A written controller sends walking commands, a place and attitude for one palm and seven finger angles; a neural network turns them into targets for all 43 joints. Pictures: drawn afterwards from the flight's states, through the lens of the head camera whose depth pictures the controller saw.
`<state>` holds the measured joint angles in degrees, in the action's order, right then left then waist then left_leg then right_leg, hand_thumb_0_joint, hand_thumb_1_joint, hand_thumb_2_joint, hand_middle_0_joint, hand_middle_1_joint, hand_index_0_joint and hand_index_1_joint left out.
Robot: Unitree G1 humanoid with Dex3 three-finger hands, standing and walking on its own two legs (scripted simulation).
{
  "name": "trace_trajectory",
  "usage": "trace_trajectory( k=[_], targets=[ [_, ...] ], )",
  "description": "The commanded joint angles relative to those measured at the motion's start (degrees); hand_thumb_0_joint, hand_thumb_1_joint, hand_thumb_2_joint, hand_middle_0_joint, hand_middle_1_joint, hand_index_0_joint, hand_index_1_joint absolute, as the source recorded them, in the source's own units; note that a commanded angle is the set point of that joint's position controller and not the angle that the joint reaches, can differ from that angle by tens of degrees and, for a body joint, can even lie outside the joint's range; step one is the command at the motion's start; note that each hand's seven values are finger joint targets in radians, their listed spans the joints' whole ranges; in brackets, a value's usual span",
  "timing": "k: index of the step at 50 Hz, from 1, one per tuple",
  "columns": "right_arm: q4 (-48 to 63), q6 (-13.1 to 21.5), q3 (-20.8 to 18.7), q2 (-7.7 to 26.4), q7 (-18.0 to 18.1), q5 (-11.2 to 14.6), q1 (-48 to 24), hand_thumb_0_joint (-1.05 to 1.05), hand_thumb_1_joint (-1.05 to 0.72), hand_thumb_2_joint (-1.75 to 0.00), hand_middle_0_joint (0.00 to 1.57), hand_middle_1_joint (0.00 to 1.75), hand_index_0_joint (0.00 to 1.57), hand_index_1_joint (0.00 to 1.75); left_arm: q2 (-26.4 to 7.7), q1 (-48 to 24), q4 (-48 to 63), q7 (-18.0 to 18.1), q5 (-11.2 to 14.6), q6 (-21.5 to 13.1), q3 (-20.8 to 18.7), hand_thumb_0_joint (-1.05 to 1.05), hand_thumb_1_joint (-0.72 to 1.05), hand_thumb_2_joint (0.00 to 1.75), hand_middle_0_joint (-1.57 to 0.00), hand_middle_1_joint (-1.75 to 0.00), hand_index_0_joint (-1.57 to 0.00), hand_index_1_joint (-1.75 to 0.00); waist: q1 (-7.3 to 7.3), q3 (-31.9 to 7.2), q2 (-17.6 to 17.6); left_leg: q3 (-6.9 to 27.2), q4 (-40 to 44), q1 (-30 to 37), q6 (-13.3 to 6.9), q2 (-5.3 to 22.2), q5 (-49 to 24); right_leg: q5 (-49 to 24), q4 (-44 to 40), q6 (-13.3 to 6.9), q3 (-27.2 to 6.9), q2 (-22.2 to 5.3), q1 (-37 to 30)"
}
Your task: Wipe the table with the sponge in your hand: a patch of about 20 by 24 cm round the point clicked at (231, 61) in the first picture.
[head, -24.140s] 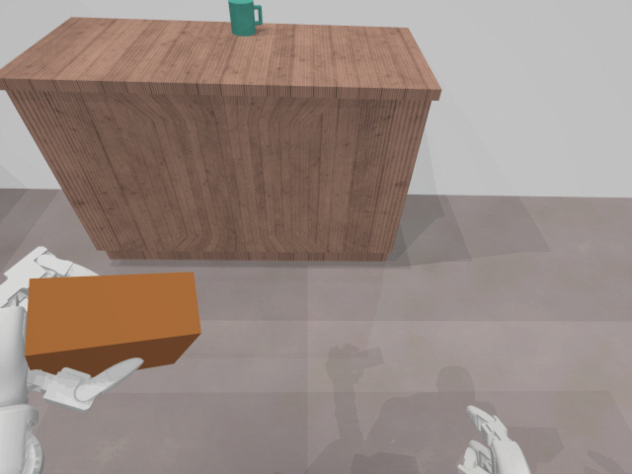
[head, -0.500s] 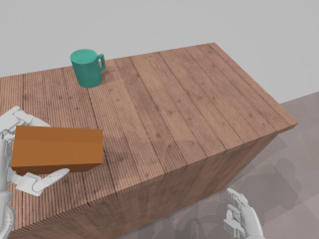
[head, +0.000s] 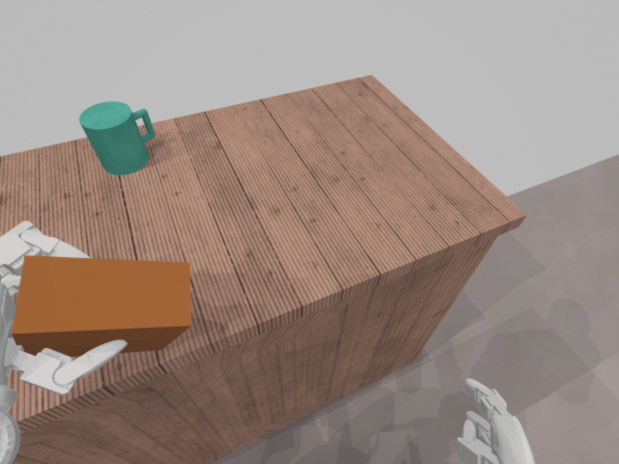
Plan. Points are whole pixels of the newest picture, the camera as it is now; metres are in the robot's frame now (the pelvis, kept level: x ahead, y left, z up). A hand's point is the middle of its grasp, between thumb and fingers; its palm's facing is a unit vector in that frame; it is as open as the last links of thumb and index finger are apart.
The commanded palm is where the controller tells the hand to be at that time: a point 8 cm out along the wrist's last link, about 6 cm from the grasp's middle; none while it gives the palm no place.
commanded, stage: shuffle to correct the standing spot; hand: left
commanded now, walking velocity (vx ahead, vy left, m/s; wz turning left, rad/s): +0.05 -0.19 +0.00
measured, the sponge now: (131, 311) +0.24 +0.20 +0.13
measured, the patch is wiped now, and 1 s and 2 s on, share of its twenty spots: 0.00 0.00 0.00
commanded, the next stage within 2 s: come to a stop and stand still in 0.18 s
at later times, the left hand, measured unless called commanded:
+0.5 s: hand (95, 303) +0.23 +0.22 +0.16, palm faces +0.34 -0.84 -0.41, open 10.3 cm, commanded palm +0.17 +0.26 +0.18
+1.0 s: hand out of the picture +0.19 +0.34 +0.17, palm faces +0.47 -0.83 -0.32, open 10.3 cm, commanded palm +0.12 +0.35 +0.18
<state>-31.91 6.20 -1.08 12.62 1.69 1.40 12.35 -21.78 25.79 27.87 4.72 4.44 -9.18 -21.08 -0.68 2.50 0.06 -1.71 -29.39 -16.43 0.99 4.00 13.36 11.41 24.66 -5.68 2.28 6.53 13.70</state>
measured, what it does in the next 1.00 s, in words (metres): shifts its weight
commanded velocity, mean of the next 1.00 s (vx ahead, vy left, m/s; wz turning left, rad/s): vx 0.00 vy -0.04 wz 0.00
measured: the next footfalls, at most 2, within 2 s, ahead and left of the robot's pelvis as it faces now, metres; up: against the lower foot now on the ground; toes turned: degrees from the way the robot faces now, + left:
none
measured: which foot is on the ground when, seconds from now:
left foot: down 0.00-1.00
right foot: down 0.00-1.00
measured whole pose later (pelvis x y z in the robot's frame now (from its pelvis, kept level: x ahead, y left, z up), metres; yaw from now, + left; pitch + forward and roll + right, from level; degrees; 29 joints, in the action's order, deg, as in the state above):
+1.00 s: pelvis -0.03 +0.07 +0.00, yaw +0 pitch -3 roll -2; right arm -33.2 9.9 1.9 10.5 1.5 0.8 14.5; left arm -21.5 18.4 23.9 6.9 0.8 -11.6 -21.5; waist -2.9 3.4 -2.9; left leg -2.9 -27.1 -14.4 -4.6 -2.0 9.9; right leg 14.8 28.5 -0.4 -0.6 1.5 12.5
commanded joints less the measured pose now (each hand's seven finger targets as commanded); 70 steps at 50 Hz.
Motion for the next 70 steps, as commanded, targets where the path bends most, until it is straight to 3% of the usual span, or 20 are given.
trace_trajectory(
  k=[1,14,17,21,24,25,26,27,28,30,33,36,38,40,43,45,51,57,63,70],
  targets=[
    [9.11,2.93,-2.52,6.04,0.76,0.09,-4.89,0.00,-0.90,-0.90,0.20,0.30,0.20,0.30,-9.66,-5.85,12.58,1.16,1.11,-2.94,-5.53,0.00,0.10,1.30,-1.20,-1.60,-1.20,-1.60,0.57,-6.79,-1.36,0.87,-2.66,7.08,-2.64,-0.32,4.88,7.07,-11.67,3.26,-13.67,-12.92,6.20],
    [8.91,0.94,-2.46,6.45,0.67,-0.04,-5.23,0.00,-0.90,-0.90,0.20,0.30,0.20,0.30,-10.52,-0.69,13.20,1.23,1.45,-2.50,-7.68,0.00,0.10,1.30,-1.20,-1.60,-1.20,-1.60,0.48,-10.23,1.89,1.65,-1.81,6.34,-3.53,3.76,-13.97,-21.65,-2.20,7.68,-7.13,-10.50,-4.85],
    [9.37,0.78,-2.64,6.30,0.25,0.43,-5.35,0.00,-0.90,-0.90,0.20,0.30,0.20,0.30,-10.83,-0.09,12.44,1.43,1.27,-2.65,-8.48,0.00,0.10,1.30,-1.20,-1.60,-1.20,-1.60,0.28,-10.56,0.13,0.52,-3.70,4.09,-2.82,1.01,-7.51,-24.82,-4.44,8.77,-11.05,-13.02,-7.38],
    [9.22,0.67,-1.64,5.66,0.17,0.66,-6.63,0.00,-0.90,-0.90,0.20,0.30,0.20,0.30,-9.94,0.53,12.91,2.37,0.98,-3.00,-7.53,0.00,0.10,1.30,-1.20,-1.60,-1.20,-1.60,-0.11,-9.14,-0.76,1.27,-2.37,4.56,-3.02,-0.53,-4.15,-20.95,-7.84,10.57,-13.03,-14.19,-6.42],
    [8.32,0.62,-1.05,5.76,0.51,0.31,-7.12,0.00,-0.90,-0.90,0.20,0.30,0.20,0.30,-9.48,-0.46,14.19,2.98,0.46,-3.20,-6.35,0.00,0.10,1.30,-1.20,-1.60,-1.20,-1.60,-0.34,-9.20,0.77,2.36,0.96,7.02,-3.75,0.27,-5.22,-14.36,-8.38,9.44,-11.72,-13.63,-5.43],
    [4.28,5.29,-3.90,6.23,1.17,-1.56,5.09,0.00,-0.90,-0.90,0.20,0.30,0.20,0.30,-53.90,-54.69,24.75,1.98,-7.10,-9.14,-38.94,0.00,0.10,1.30,-1.20,-1.60,-1.20,-1.60,-0.26,1.03,-10.21,-9.66,0.30,5.60,-0.89,-4.30,-3.98,-38.48,-15.15,21.11,-7.06,-6.87,5.14],
    [4.16,5.21,-2.19,2.92,0.98,-1.54,-1.81,0.00,-0.90,-0.90,0.20,0.30,0.20,0.30,-21.00,-26.82,-5.31,-0.87,-2.69,-7.21,-16.54,0.00,0.10,1.30,-1.20,-1.60,-1.20,-1.60,-0.67,-10.97,-5.32,-4.66,5.00,5.71,-2.70,-5.68,-8.76,-43.33,-3.60,16.21,-6.43,-9.39,-8.02],
    [7.84,5.25,-3.79,5.90,0.74,-0.53,-1.99,0.00,-0.90,-0.90,0.20,0.30,0.20,0.30,-18.00,-11.52,-2.81,0.24,-1.13,-7.38,-15.76,0.00,0.10,1.30,-1.20,-1.60,-1.20,-1.60,-3.37,-9.32,-1.96,-3.21,1.61,6.82,-2.28,-2.86,-12.66,-45.88,-3.30,15.94,-11.20,-10.95,-9.11],
    [7.06,5.14,-3.44,6.47,-0.11,0.20,-3.16,0.00,-0.90,-0.90,0.20,0.30,0.20,0.30,-7.02,-6.26,-6.69,0.24,-0.32,-6.13,-6.41,0.00,0.10,1.30,-1.20,-1.60,-1.20,-1.60,-2.20,-12.97,7.73,-2.77,2.29,9.76,-3.12,-1.81,-15.11,-42.07,1.07,11.47,-10.37,-12.11,-11.53],
    [7.83,4.65,-3.11,7.16,-0.99,0.12,-3.60,0.00,-0.90,-0.90,0.20,0.30,0.20,0.30,-6.85,-7.91,3.02,0.13,-0.35,-6.22,-3.67,0.00,0.10,1.30,-1.20,-1.60,-1.20,-1.60,-1.92,-15.30,10.81,0.33,2.04,8.58,-4.06,1.10,-16.76,-25.34,2.07,9.60,-9.64,-11.90,-10.13],
    [8.58,4.78,-1.86,5.56,-2.32,0.81,-5.86,0.00,-0.90,-0.90,0.20,0.30,0.20,0.30,-4.74,-0.24,7.06,0.99,-0.27,-5.37,-0.90,0.00,0.10,1.30,-1.20,-1.60,-1.20,-1.60,-2.22,-13.37,-0.22,0.66,1.47,7.05,-3.82,0.33,-9.98,-18.28,-1.75,9.54,-9.41,-11.09,-8.37],
    [9.06,4.46,-1.68,5.73,-1.09,-0.02,-5.73,0.00,-0.90,-0.90,0.20,0.30,0.20,0.30,-10.09,-2.47,8.02,1.91,-0.60,-5.16,-6.00,0.00,0.10,1.30,-1.20,-1.60,-1.20,-1.60,-1.74,-8.54,-13.61,1.77,-0.93,2.77,-2.96,-2.60,0.93,-1.59,-9.06,7.48,-13.66,-13.79,-2.90],
    [8.55,4.10,-1.26,5.92,-0.01,-0.18,-6.87,0.00,-0.90,-0.90,0.20,0.30,0.20,0.30,-14.79,-4.08,9.93,2.65,-0.65,-5.32,-10.64,0.00,0.10,1.30,-1.20,-1.60,-1.20,-1.60,-1.38,-5.99,-10.59,2.58,-0.20,5.90,-2.72,-2.93,2.31,10.72,-12.10,3.93,-15.86,-14.89,4.42],
    [9.08,4.21,-0.60,5.26,0.95,-0.65,-6.68,0.00,-0.90,-0.90,0.20,0.30,0.20,0.30,-12.12,-7.40,10.69,2.67,-0.48,-5.95,-8.55,0.00,0.10,1.30,-1.20,-1.60,-1.20,-1.60,-0.49,-3.80,-4.34,3.61,2.71,7.57,-2.99,-2.44,4.45,19.02,-12.13,2.83,-13.90,-13.69,8.23],
    [8.44,5.12,-0.03,5.89,1.51,-0.88,-7.68,0.00,-0.90,-0.90,0.20,0.30,0.20,0.30,-11.71,-13.30,13.42,2.76,-1.47,-6.96,-7.10,0.00,0.10,1.30,-1.20,-1.60,-1.20,-1.60,-0.62,-2.06,9.76,7.78,12.04,6.00,-4.00,1.14,12.13,16.50,-7.25,3.90,-10.56,-8.71,6.85],
    [8.39,6.24,0.21,6.02,1.34,-0.65,-6.61,0.00,-0.90,-0.90,0.20,0.30,0.20,0.30,-9.76,-17.08,13.26,2.78,-2.58,-7.49,-5.02,0.00,0.10,1.30,-1.20,-1.60,-1.20,-1.60,-0.94,-3.23,15.90,12.72,19.61,-4.05,-5.55,5.59,23.12,8.16,3.94,4.91,-4.92,-6.13,-4.41],
    [7.51,7.41,-0.59,6.44,-0.79,-0.81,-4.07,0.00,-0.90,-0.90,0.20,0.30,0.20,0.30,-5.40,-12.34,8.87,1.93,-4.17,-6.64,-0.95,0.00,0.10,1.30,-1.20,-1.60,-1.20,-1.60,-0.66,-4.03,7.79,14.14,19.72,-1.45,-3.91,6.49,19.84,5.18,4.56,5.38,-3.72,-5.60,-4.15],
    [7.37,5.94,-0.69,6.22,-1.36,-1.18,-4.45,0.00,-0.90,-0.90,0.20,0.30,0.20,0.30,-7.26,-9.64,8.76,2.00,-3.96,-6.40,-3.61,0.00,0.10,1.30,-1.20,-1.60,-1.20,-1.60,-0.57,-6.36,4.74,13.06,18.75,5.48,1.05,4.93,10.59,4.10,-1.69,4.36,-3.40,-5.62,-2.82],
    [8.20,5.56,-0.02,5.52,-0.61,-1.21,-6.94,0.00,-0.90,-0.90,0.20,0.30,0.20,0.30,-11.23,-7.22,14.93,2.34,-3.21,-6.81,-8.00,0.00,0.10,1.30,-1.20,-1.60,-1.20,-1.60,-1.12,-11.27,7.72,9.92,16.94,11.67,2.23,4.05,1.26,3.10,-0.92,4.30,-2.39,-6.10,-2.81],
    [7.64,5.59,-0.55,5.98,-0.39,-0.99,-5.49,0.00,-0.90,-0.90,0.20,0.30,0.20,0.30,-8.25,-6.15,12.63,2.50,-3.13,-6.22,-4.56,0.00,0.10,1.30,-1.20,-1.60,-1.20,-1.60,-0.67,-9.10,7.47,9.82,17.01,9.18,1.91,4.51,3.64,3.11,-2.32,4.21,-2.64,-6.99,-3.82]
  ],
)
